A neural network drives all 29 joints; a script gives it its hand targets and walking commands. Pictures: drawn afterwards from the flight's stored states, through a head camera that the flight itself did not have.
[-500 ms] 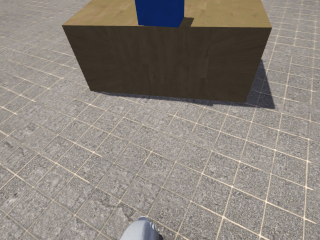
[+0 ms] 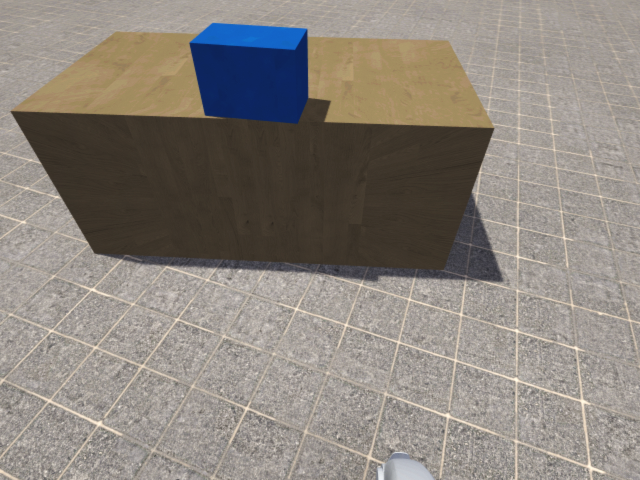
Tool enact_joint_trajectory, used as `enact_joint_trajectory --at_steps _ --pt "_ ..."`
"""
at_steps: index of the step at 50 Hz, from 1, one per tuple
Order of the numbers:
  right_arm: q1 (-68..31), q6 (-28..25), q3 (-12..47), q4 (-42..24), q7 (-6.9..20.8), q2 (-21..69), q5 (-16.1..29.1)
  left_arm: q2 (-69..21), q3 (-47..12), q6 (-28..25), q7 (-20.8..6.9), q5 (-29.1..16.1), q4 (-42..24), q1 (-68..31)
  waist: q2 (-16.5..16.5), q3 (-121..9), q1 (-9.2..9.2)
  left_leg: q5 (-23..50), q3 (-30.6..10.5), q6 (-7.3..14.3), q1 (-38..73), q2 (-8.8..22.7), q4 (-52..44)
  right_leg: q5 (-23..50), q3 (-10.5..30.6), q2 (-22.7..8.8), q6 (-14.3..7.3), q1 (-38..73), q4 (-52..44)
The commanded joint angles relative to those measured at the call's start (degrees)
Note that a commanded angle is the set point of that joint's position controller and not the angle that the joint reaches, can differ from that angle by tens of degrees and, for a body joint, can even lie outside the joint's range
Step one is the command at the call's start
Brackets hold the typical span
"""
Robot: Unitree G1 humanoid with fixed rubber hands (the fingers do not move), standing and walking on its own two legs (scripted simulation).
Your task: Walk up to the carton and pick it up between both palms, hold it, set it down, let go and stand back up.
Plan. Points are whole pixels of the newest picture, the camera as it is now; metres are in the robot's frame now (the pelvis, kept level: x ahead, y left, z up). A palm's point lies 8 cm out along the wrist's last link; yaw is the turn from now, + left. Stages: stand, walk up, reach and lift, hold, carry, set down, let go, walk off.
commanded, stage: walk up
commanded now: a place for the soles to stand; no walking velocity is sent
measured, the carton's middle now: (254, 73) +1.24 +0.20 +0.00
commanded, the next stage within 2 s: none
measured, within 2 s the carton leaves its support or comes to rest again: neither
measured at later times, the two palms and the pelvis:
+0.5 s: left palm (164, 443) +0.22 +0.23 -0.10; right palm (481, 372) +0.33 -0.25 -0.13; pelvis +0.26 -0.02 +0.01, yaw -1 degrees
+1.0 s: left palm (173, 271) +0.54 +0.30 -0.11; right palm (429, 323) +0.42 -0.18 -0.11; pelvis +0.48 +0.06 +0.01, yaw +2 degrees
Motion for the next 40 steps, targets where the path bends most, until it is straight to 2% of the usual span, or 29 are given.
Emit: enact_joint_trajectory --at_steps 1,2,3,4,5,6,7,8,9,10,11,12,13,14,17,19,22,25,27,28,30,31,32,33,34,35,36,38,40 --pt "2.83 -0.23 -1.25 -3.71 0.09 -9.11 -1.17 3.49 0.07 -0.75 0.65 0.94 -2.42 -1.97 8.98 11.41 -0.35 8.62 -7.62 5.94 -11.33 13.33 -10.43 2.06 -4.06 1.88 -0.56 7.68 -10.49" --pt "3.54 0.24 -1.26 -3.84 -0.02 -9.36 -1.40 3.84 0.21 -0.97 1.03 1.32 -2.27 -0.84 7.69 10.39 -0.06 9.99 -7.61 6.15 -9.37 13.57 -8.21 -0.47 -4.39 2.69 -1.11 9.38 -11.71" --pt "3.34 0.77 -1.15 -4.32 -0.13 -9.94 -1.49 4.41 0.60 -1.34 1.55 1.60 -1.58 1.97 6.58 8.87 1.35 11.70 -7.43 6.54 -8.74 13.50 -3.90 -2.77 -4.73 3.49 -1.86 12.92 -13.71" --pt "2.84 1.28 -0.87 -4.73 -0.25 -9.91 -1.55 5.15 1.23 -1.67 2.13 1.93 -0.27 7.07 4.07 6.17 3.62 14.28 -5.99 6.23 -9.07 11.80 3.81 -4.27 -5.38 4.91 -2.72 18.79 -15.38" --pt "4.41 1.77 -0.37 -4.76 -0.21 -8.92 -1.69 6.95 2.30 -2.05 2.85 2.17 1.64 14.23 -1.28 1.39 6.26 15.15 -3.81 5.22 -10.72 8.61 17.32 -6.83 -4.20 5.19 -3.15 26.99 -15.83" --pt "9.01 2.18 0.64 -5.10 -0.05 -6.17 -1.00 11.21 3.54 -2.10 3.38 2.62 2.07 21.72 -9.63 -7.33 7.91 4.35 -1.69 2.65 -18.32 3.86 35.36 -16.70 12.30 -5.89 -5.11 38.04 -16.27" --pt "11.92 2.95 0.88 -6.54 0.17 -5.74 0.56 15.45 4.92 -1.78 4.06 0.42 0.71 23.34 -15.57 -11.25 7.19 -10.71 -5.09 -0.99 -33.22 -2.45 48.62 -26.82 43.20 -18.00 -11.53 48.32 -27.13" --pt "8.24 3.74 -0.03 -7.88 -0.17 -9.45 0.26 14.91 5.42 -1.13 4.84 -1.47 0.20 21.06 -9.24 -8.88 7.66 -10.44 -9.25 -1.41 -38.15 0.92 52.42 -37.68 52.36 -21.99 -13.84 45.62 -34.43" --pt "1.71 3.69 -0.91 -9.08 -0.20 -11.17 -0.24 11.97 4.65 -0.93 5.28 -2.51 -0.72 18.76 -2.94 -3.44 8.48 -7.40 -12.32 -0.98 -37.84 3.00 53.33 -36.45 46.53 -19.74 -11.12 38.88 -36.41" --pt "-2.71 3.29 -0.93 -10.31 0.08 -9.82 0.00 10.11 3.64 -1.01 5.44 -2.13 -1.71 16.11 -1.25 0.02 7.71 -4.67 -13.21 -0.62 -37.34 4.07 52.76 -25.29 35.59 -16.90 -8.83 35.32 -35.10" --pt "-4.02 2.93 -0.76 -10.65 0.40 -8.02 -0.13 8.66 2.96 -1.41 5.34 -1.63 -1.68 13.71 -0.60 2.77 5.91 -1.88 -13.90 -0.77 -35.48 5.06 49.46 -13.09 25.23 -14.46 -7.37 31.47 -33.08" --pt "-3.89 2.72 -0.57 -10.82 0.67 -6.09 0.02 6.68 2.21 -1.99 4.83 -1.24 -1.18 11.98 -1.62 4.03 3.89 0.27 -14.12 -0.87 -31.83 5.37 46.11 -3.99 17.19 -11.55 -5.77 26.88 -32.22" --pt "-2.59 2.66 -0.43 -10.82 0.89 -4.64 -0.30 4.66 1.89 -2.55 4.12 -0.97 -0.28 11.06 -3.99 4.01 1.99 0.74 -13.74 -0.99 -29.19 5.01 44.18 -0.49 12.42 -9.06 -5.28 24.31 -32.13" --pt "-1.71 2.75 -0.30 -10.38 1.07 -3.73 -0.78 3.53 1.72 -2.98 3.52 -0.55 0.16 11.37 -3.62 3.18 1.18 1.56 -13.13 -1.05 -27.79 4.30 43.50 1.11 9.70 -7.59 -5.54 23.73 -32.05" --pt "-2.29 3.43 -0.02 -9.76 1.78 -2.63 -1.24 3.65 1.38 -4.10 3.23 -0.18 1.15 14.47 -4.50 2.02 1.06 7.22 -11.37 -2.25 -29.38 3.20 39.91 8.82 3.99 -6.18 -6.03 24.93 -31.00" --pt "-5.49 3.90 0.20 -10.69 2.07 -2.53 -1.18 4.61 1.42 -4.35 3.26 -0.20 1.06 15.62 -5.55 2.51 1.44 11.40 -10.63 -3.03 -31.89 3.61 36.30 10.08 1.57 -6.20 -6.87 25.47 -31.07" --pt "-12.33 4.01 0.41 -12.42 2.31 -3.24 -1.45 6.05 1.34 -4.32 2.95 0.04 1.31 16.28 -6.85 5.32 2.92 15.64 -9.36 -3.24 -33.90 5.28 26.34 2.84 0.64 -6.99 -7.98 26.11 -31.73" --pt "-16.10 3.25 0.44 -13.18 2.66 -3.85 -1.58 7.62 1.67 -3.99 2.92 0.45 0.95 16.40 -7.54 7.06 4.17 16.42 -8.23 -3.06 -30.96 5.68 16.61 0.70 -0.32 -8.21 -9.13 26.80 -30.79" --pt "-15.46 2.83 -0.06 -12.74 2.54 -4.40 -1.73 9.37 2.04 -3.46 3.05 0.85 0.63 15.87 -6.63 6.73 3.83 15.46 -8.01 -2.05 -26.71 5.32 12.26 -1.36 0.07 -10.27 -9.41 26.91 -29.59" --pt "-13.08 2.64 -0.50 -11.87 2.41 -4.70 -1.95 10.07 2.19 -3.17 3.13 1.03 0.51 15.18 -6.20 6.62 2.82 15.89 -8.52 -1.40 -23.22 5.67 10.17 -3.22 0.92 -11.29 -9.25 25.90 -28.49" --pt "-5.19 2.14 -2.06 -9.52 1.90 -6.89 -2.36 10.07 1.99 -2.18 3.17 1.44 0.23 14.60 -0.40 3.63 -0.83 14.83 -8.66 -0.26 -10.96 3.97 6.37 -4.60 -1.72 -9.60 -7.95 22.70 -17.59" --pt "1.30 1.74 -3.29 -7.19 1.39 -8.88 -2.66 7.97 1.01 -1.68 3.02 1.65 1.08 17.19 6.16 -0.48 -2.65 12.83 -10.24 -0.03 -2.58 2.89 5.58 -6.16 -5.04 -4.91 -6.32 20.29 -4.78" --pt "6.05 1.66 -4.74 -6.49 0.82 -12.62 -2.29 3.84 -0.34 -1.26 2.72 1.00 1.08 21.59 17.12 -5.28 -3.14 6.83 -22.60 1.49 3.38 10.25 2.88 -18.74 -7.68 2.01 -3.94 14.34 10.74" --pt "6.58 1.98 -4.82 -7.09 0.25 -15.54 -0.28 3.41 -0.85 -0.32 2.67 0.01 -0.80 24.06 20.01 -4.44 -1.76 -2.52 -42.79 4.75 5.58 18.09 -4.49 -31.58 -3.96 6.44 -2.20 4.61 19.66" --pt "4.09 2.67 -5.19 -7.91 -0.46 -15.01 1.90 6.16 -0.02 0.39 2.86 -0.49 -1.96 20.36 17.06 -1.68 -2.97 -16.52 -50.63 7.34 0.89 20.30 -12.55 -30.43 -1.72 5.05 -1.88 1.89 23.52" --pt "2.00 2.87 -4.51 -8.82 -0.88 -12.83 2.93 7.38 0.08 0.38 2.76 -0.16 -3.61 14.70 14.26 3.31 -3.09 -17.91 -49.32 5.92 -3.68 18.98 -15.91 -27.69 0.30 3.70 -1.82 0.00 25.28" --pt "1.19 2.91 -3.98 -9.45 -1.09 -11.99 2.95 6.66 -0.07 -0.03 2.54 -0.21 -4.50 11.76 12.98 5.13 -2.29 -10.40 -44.02 4.23 -4.38 17.67 -15.11 -25.28 2.37 3.32 -1.98 -1.46 25.96" --pt "-1.83 2.27 -2.80 -9.97 -1.02 -8.61 1.62 4.19 -0.55 -0.67 2.24 -0.41 -4.17 11.03 11.15 6.08 0.31 7.15 -30.86 3.36 -9.31 15.27 -11.43 -20.71 2.91 0.68 -1.75 1.13 20.85" --pt "-2.45 1.58 -1.77 -9.52 -0.15 -5.64 0.86 3.36 -0.54 -0.72 2.12 0.34 -2.80 11.95 8.69 3.26 1.76 14.19 -23.26 3.32 -12.62 12.01 -10.47 -17.91 1.74 1.22 -1.54 6.57 17.88"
